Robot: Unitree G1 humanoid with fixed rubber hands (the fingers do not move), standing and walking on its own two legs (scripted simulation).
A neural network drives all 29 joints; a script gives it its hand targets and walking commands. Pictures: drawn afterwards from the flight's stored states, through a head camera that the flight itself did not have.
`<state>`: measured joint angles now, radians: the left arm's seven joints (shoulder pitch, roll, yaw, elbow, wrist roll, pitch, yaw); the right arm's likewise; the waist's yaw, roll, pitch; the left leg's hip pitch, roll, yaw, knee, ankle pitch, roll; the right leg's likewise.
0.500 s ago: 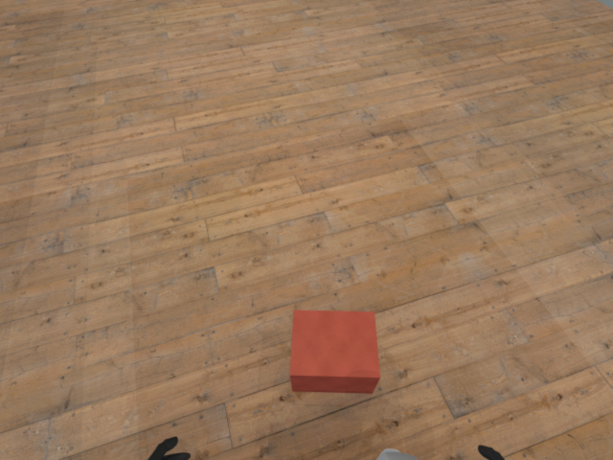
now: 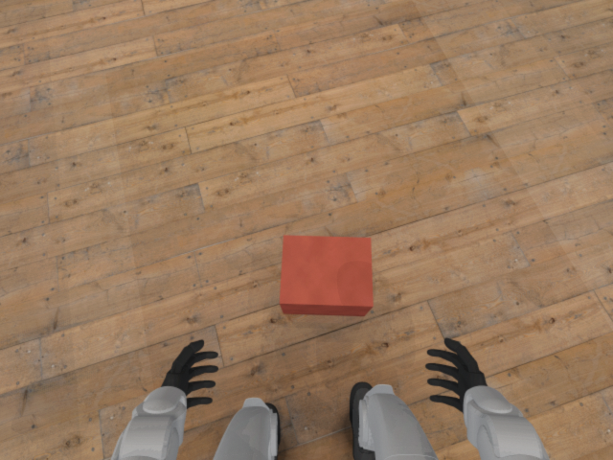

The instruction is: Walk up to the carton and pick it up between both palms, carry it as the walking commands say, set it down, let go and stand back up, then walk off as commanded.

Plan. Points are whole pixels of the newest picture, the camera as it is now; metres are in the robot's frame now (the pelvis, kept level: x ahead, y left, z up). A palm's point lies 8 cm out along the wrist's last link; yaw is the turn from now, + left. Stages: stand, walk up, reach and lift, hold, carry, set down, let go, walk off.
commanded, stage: reach and lift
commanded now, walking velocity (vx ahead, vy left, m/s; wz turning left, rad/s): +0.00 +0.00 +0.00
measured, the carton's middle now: (325, 277) +0.48 -0.04 -0.64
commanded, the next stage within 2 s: none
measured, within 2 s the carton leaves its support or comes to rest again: neither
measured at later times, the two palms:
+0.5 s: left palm (190, 321) +0.29 +0.19 -0.14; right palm (457, 322) +0.28 -0.21 -0.15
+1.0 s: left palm (209, 233) +0.45 +0.18 -0.18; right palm (452, 238) +0.43 -0.24 -0.18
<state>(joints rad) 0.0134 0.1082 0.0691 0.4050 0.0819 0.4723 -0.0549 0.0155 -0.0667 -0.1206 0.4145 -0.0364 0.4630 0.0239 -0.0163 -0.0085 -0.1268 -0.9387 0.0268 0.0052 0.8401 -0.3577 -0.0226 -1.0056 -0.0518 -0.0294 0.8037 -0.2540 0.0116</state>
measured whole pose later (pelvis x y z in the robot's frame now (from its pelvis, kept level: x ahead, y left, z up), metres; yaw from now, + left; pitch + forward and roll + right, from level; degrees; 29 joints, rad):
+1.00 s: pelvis -0.05 -0.01 -0.08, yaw +1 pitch +42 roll +3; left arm -1.02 0.31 0.24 0.80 -0.06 0.23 -0.01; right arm -1.01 -0.27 -0.27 0.78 0.05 0.24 -0.02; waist -0.05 -0.01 -0.02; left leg -1.50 0.02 0.02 1.14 -0.37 -0.03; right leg -1.58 -0.05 0.01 1.10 -0.25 0.00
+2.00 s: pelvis -0.10 +0.00 -0.28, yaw +1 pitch +31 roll +1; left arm -1.44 0.43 0.06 0.81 -0.25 0.28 0.15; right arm -1.41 -0.45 -0.14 0.82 0.25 0.27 -0.12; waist -0.06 0.00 0.52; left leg -1.93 0.01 -0.01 2.00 -0.61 -0.03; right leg -2.02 -0.05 0.05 1.92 -0.44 0.02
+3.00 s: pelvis -0.09 +0.00 -0.37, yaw +1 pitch +34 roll -1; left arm -1.54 0.42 -0.04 1.11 -0.28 0.07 0.11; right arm -1.59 -0.48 -0.09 1.27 0.33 0.03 -0.08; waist -0.05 -0.01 0.52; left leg -2.23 -0.02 -0.05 2.27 -0.64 -0.05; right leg -2.31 -0.06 0.03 2.17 -0.46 0.02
